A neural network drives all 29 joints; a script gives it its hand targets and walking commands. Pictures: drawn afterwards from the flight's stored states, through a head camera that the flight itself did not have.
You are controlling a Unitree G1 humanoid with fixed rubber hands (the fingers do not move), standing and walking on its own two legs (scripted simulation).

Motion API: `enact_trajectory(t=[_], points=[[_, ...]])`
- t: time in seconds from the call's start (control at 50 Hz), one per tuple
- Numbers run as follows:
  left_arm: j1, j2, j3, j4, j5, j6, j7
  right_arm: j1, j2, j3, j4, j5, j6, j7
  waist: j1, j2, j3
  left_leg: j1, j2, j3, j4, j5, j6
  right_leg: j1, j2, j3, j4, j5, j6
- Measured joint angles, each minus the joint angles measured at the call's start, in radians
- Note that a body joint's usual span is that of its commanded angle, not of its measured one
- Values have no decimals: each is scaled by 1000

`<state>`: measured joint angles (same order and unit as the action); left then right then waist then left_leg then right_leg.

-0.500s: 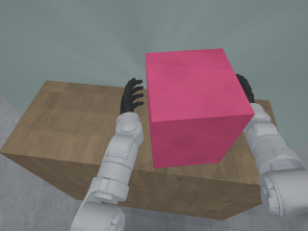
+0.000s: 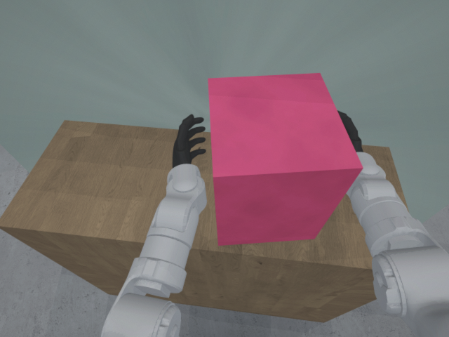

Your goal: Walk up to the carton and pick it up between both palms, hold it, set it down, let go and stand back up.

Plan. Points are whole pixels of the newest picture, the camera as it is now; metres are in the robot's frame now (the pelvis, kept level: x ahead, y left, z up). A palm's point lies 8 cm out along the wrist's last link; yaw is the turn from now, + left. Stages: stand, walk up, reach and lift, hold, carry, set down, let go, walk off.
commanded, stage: reach and lift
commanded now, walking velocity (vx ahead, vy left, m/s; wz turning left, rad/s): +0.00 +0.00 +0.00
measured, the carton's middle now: (265, 165) +0.41 -0.01 +0.05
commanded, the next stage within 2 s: none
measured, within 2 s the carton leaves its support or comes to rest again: leaves its support in 0.50 s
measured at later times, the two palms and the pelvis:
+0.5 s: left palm (180, 159) +0.37 +0.14 +0.10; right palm (342, 150) +0.43 -0.15 +0.08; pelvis +0.00 +0.00 +0.00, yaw +0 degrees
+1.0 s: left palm (174, 151) +0.36 +0.14 +0.14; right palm (353, 146) +0.40 -0.15 +0.13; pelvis -0.01 +0.00 +0.00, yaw +0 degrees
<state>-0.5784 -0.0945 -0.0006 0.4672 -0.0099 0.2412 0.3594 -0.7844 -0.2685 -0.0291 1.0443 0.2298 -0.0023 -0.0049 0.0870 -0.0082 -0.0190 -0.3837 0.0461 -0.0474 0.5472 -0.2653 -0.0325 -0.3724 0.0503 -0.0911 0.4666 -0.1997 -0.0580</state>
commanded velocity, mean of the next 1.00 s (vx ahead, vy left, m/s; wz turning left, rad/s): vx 0.00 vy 0.00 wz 0.00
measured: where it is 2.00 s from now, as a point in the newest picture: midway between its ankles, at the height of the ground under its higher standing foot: outside the picture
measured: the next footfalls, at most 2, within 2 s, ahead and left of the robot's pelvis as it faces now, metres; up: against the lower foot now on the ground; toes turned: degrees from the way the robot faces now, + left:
none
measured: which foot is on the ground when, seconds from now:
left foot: down 0.00-1.00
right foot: down 0.00-1.00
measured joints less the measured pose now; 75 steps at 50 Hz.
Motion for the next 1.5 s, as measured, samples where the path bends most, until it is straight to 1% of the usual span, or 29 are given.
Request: enact_trajectory(t=[0.34,0.48,0.56,0.64,0.8,0.94,1.06,1.16,1.24,1.36,1.5], points=[[0,4,11,3,1,5,4,0,22,0,-3,-21,4,0,-5,0,-7,0,0,0,0,-1,0,0,0,0,0,0,0],[0,13,11,3,1,24,-3,0,31,0,-10,-25,22,-12,-3,0,-23,-1,0,0,0,-1,0,0,0,0,-1,0,0],[7,18,11,3,9,31,-7,0,37,0,-38,-34,53,-22,-4,0,-49,-2,0,0,0,-2,0,0,0,0,-5,1,0],[33,25,11,3,30,38,-16,0,50,0,-73,-39,107,-40,-17,0,-97,-6,0,-1,0,-3,0,0,1,0,-12,3,0],[31,36,16,3,44,118,-42,0,63,0,-85,-46,188,-62,-37,0,-151,-7,0,-1,0,2,0,2,1,0,-20,15,1],[-20,36,43,3,45,179,-66,-2,67,-12,-85,-62,207,-71,-37,0,-133,-7,0,-1,0,14,0,2,1,0,-20,26,1],[-61,43,74,3,45,201,-86,-19,88,-52,-85,-78,210,-81,-35,0,-128,-7,0,-1,0,15,0,2,1,0,-20,27,1],[-82,69,76,3,45,215,-104,-43,101,-54,-93,-77,228,-106,-35,0,-122,-7,0,-1,0,13,0,2,1,0,-20,25,2],[-83,82,76,3,45,220,-116,-45,109,-54,-122,-67,259,-126,-36,0,-121,-8,0,-1,0,10,0,2,1,0,-22,24,3],[-82,93,76,-5,45,223,-128,-45,112,-54,-194,-34,322,-159,-54,0,-128,-9,0,-1,0,7,0,5,1,0,-28,24,4],[-86,100,76,-25,45,250,-138,-45,112,-54,-246,-20,372,-179,-82,0,-154,-9,0,-2,0,6,0,7,1,0,-33,25,7]])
